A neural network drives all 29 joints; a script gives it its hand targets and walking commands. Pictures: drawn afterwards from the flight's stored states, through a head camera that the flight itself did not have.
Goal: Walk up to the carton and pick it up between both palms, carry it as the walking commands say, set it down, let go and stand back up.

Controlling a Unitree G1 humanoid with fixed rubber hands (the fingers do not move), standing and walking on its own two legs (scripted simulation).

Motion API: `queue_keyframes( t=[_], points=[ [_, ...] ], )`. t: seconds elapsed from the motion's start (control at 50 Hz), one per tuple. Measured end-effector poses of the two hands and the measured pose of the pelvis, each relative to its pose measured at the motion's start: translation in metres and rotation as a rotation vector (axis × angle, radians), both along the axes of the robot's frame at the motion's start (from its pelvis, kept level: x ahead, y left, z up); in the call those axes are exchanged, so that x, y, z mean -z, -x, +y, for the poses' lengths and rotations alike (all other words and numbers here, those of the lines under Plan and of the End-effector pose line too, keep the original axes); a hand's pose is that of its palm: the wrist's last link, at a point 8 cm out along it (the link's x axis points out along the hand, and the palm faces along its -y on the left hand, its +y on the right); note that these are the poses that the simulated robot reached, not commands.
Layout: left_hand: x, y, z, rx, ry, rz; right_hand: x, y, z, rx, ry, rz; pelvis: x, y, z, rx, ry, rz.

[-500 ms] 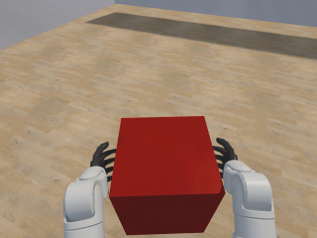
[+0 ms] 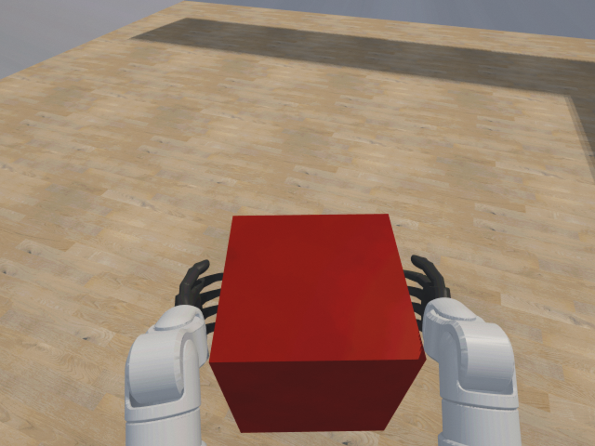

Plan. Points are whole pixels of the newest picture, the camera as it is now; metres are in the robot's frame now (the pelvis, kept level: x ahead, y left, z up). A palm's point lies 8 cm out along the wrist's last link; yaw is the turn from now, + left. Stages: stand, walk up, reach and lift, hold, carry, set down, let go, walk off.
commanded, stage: carry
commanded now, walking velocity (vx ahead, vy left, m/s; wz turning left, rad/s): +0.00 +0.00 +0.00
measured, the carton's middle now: (311, 327) +0.29 -0.01 +0.02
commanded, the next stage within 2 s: none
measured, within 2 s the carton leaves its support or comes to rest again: neither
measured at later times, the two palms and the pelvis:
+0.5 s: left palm (190, 302) +0.30 +0.15 +0.09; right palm (422, 291) +0.30 -0.15 +0.09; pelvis +0.03 +0.00 +0.00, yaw +0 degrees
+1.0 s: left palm (201, 275) +0.34 +0.14 +0.08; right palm (417, 268) +0.34 -0.16 +0.08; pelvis +0.07 +0.00 +0.00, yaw +0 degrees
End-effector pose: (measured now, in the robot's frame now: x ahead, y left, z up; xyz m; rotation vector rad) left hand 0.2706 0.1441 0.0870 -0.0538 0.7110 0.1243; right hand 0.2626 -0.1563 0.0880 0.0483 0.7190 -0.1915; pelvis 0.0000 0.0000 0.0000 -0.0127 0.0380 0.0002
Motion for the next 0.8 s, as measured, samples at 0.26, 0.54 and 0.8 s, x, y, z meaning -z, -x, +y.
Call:
queue_keyframes(
  t=[0.26, 0.54, 0.8],
  points=[
    [0.004, -0.004, 0.001, -0.018, -0.006, 0.009, 0.004, -0.010, 0.001, -0.019, -0.003, 0.009, 0.001, -0.008, -0.003, 0.011, -0.007, 0.002],
    [0.001, -0.029, 0.005, -0.031, -0.008, -0.002, 0.003, -0.039, 0.005, -0.033, -0.004, -0.003, -0.002, -0.030, -0.002, 0.003, -0.006, 0.020],
    [0.005, -0.057, -0.001, -0.011, -0.013, 0.006, 0.008, -0.062, -0.001, -0.018, -0.004, 0.006, -0.003, -0.055, -0.004, 0.004, -0.009, 0.022]
  ],
)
